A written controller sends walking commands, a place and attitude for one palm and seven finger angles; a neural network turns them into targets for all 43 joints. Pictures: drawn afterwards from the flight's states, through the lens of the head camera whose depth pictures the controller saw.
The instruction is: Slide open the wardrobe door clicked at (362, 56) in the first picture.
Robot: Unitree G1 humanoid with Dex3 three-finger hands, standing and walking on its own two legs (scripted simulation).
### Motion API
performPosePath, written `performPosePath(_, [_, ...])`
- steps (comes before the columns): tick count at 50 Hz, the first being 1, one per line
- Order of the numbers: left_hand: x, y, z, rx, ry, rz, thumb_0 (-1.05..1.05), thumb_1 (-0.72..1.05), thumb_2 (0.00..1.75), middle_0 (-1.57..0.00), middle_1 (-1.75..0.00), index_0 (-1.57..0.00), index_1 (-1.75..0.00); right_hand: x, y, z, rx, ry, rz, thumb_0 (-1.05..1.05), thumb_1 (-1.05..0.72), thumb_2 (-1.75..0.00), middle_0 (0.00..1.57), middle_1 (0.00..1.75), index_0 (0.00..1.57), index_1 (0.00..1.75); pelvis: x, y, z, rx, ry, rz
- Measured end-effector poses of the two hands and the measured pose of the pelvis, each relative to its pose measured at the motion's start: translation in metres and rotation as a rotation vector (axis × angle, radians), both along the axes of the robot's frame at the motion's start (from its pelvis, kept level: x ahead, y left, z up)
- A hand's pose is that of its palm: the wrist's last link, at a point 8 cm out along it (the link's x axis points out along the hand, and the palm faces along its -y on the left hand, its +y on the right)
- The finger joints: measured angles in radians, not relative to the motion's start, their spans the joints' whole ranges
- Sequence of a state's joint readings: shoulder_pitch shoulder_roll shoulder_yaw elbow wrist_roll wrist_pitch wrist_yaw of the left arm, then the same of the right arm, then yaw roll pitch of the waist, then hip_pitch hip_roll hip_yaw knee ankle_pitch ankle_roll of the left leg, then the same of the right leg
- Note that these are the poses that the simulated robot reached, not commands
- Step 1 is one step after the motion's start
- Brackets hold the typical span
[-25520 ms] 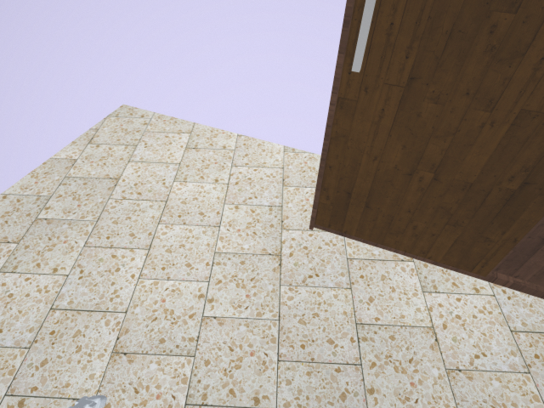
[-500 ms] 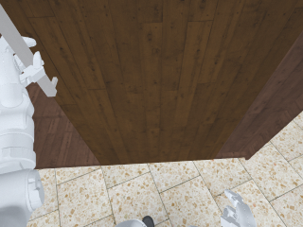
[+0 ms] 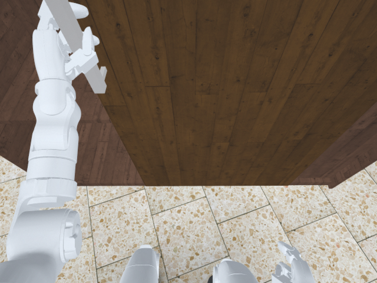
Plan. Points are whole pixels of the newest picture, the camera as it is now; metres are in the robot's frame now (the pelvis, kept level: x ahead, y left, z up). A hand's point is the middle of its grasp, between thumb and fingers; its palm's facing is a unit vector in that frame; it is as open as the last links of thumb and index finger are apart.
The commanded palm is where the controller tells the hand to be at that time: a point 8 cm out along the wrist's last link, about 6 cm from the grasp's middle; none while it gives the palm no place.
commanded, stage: stop walking and hold the door there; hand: left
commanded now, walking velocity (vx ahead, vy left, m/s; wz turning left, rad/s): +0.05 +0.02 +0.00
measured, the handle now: (74, 21) +0.50 +0.22 +0.23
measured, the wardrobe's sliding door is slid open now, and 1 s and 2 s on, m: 0.48 0.48 0.48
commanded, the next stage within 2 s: loosen the grip on the handle in 0.62 s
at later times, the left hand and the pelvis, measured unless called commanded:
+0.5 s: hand (89, 53) +0.45 +0.20 +0.20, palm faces +0.25 -0.95 -0.17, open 6.0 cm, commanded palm +0.42 +0.24 +0.19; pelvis +0.02 -0.01 +0.03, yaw +1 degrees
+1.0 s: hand (82, 49) +0.45 +0.20 +0.21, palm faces +0.27 -0.96 -0.12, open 10.1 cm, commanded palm +0.42 +0.25 +0.20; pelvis -0.02 -0.01 +0.02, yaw +0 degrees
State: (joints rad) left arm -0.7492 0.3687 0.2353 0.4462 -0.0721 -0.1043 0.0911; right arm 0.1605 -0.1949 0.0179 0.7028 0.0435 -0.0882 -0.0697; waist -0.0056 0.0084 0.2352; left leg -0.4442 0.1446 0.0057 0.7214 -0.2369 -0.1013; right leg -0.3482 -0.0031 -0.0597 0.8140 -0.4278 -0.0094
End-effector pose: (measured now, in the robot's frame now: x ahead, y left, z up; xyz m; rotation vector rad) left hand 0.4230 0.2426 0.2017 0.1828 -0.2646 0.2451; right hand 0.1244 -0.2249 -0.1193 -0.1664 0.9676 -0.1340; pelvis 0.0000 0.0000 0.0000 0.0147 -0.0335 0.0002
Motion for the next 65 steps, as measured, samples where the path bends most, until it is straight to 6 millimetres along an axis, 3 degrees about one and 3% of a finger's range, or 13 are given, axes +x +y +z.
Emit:
performPosePath(3, [-0.002, 0.0, 0.002, 0.021, 0.035, 0.009, -0.09, 0.72, 0.78, -0.45, -1.4, -0.25, -1.4, 0.018, 0.019, 0.0, 0.065, -0.026, 0.04, 0.01, -0.9, -0.89, 0.2, 0.3, 0.2, 0.3, 0.002, 0.0, 0.006, -0.013, -0.007, 0.019])
performPosePath(8, [-0.002, 0.002, 0.004, 0.0, 0.056, -0.012, -0.08, 0.71, 0.77, -0.46, -1.4, -0.3, -1.4, 0.04, 0.032, 0.021, 0.039, -0.055, 0.105, 0.01, -0.9, -0.89, 0.2, 0.3, 0.21, 0.3, 0.011, 0.006, 0.022, 0.017, 0.016, 0.041])
performPosePath(17, [-0.002, 0.002, 0.004, -0.045, 0.055, -0.045, -0.05, 0.72, 0.78, -0.46, -1.4, -0.31, -1.4, 0.066, 0.017, 0.056, -0.043, -0.125, 0.121, 0.01, -0.9, -0.89, 0.2, 0.3, 0.2, 0.3, 0.015, 0.014, 0.031, -0.026, 0.03, 0.021])
performPosePath(23, [-0.003, 0.0, 0.005, -0.007, 0.067, -0.011, -0.06, 0.73, 0.77, -0.46, -1.4, -0.26, -1.4, 0.061, -0.001, 0.052, -0.033, -0.123, 0.098, 0.01, -0.9, -0.89, 0.2, 0.3, 0.2, 0.3, 0.016, -0.002, 0.027, -0.027, 0.021, 0.006])
performPosePath(31, [-0.004, -0.001, 0.006, -0.017, 0.077, 0.006, -0.06, 0.72, 0.79, -0.46, -1.4, -0.28, -1.4, 0.03, -0.028, 0.042, -0.097, -0.03, 0.017, 0.01, -0.9, -0.89, 0.2, 0.3, 0.2, 0.3, 0.016, -0.005, 0.026, -0.019, 0.029, 0.033])
performPosePath(38, [0.001, 0.004, 0.008, 0.004, 0.115, -0.009, -0.06, 0.68, 0.77, -0.46, -1.4, -0.29, -1.4, 0.003, -0.032, 0.048, -0.099, -0.012, -0.015, 0.01, -0.9, -0.89, 0.2, 0.3, 0.2, 0.3, 0.01, -0.003, 0.03, -0.013, 0.041, -0.002])
performPosePath(42, [0.007, 0.01, 0.006, -0.14, 0.193, -0.008, -0.06, 0.55, 0.75, -0.46, -1.4, -0.35, -1.4, -0.016, -0.036, 0.057, -0.09, -0.077, -0.029, 0.01, -0.9, -0.89, 0.2, 0.3, 0.2, 0.3, 0.003, -0.007, 0.03, -0.008, 0.092, 0.008])
performPosePath(45, [-0.003, 0.008, 0.013, -0.09, 0.136, 0.023, -0.04, 0.43, 0.68, -0.45, -1.4, -0.38, -1.4, -0.038, -0.043, 0.056, -0.088, -0.094, -0.051, 0.01, -0.9, -0.89, 0.2, 0.3, 0.2, 0.3, -0.005, -0.006, 0.028, -0.008, 0.096, 0.0])
performPosePath(56, [-0.006, 0.008, 0.011, -0.047, 0.093, 0.0, 0.0, -0.32, 0.32, -0.41, -1.35, -0.33, -1.31, -0.133, -0.056, 0.043, -0.129, 0.085, -0.137, 0.01, -0.9, -0.89, 0.2, 0.3, 0.2, 0.3, -0.029, -0.005, 0.022, -0.005, 0.118, -0.034])
performPosePath(60, [-0.003, 0.009, 0.011, -0.056, 0.07, -0.01, 0.0, -0.45, 0.25, -0.37, -1.3, -0.32, -1.27, -0.147, -0.054, 0.044, -0.144, 0.113, -0.172, 0.01, -0.9, -0.89, 0.2, 0.3, 0.2, 0.3, -0.028, -0.002, 0.022, -0.008, 0.121, -0.049])
performPosePath(65, [0.002, 0.011, 0.008, -0.059, 0.075, -0.014, -0.01, -0.52, 0.22, -0.35, -1.26, -0.3, -1.22, -0.14, -0.045, 0.044, -0.146, 0.111, -0.165, 0.01, -0.9, -0.89, 0.2, 0.3, 0.2, 0.3, -0.021, 0.004, 0.023, -0.015, 0.121, -0.045])
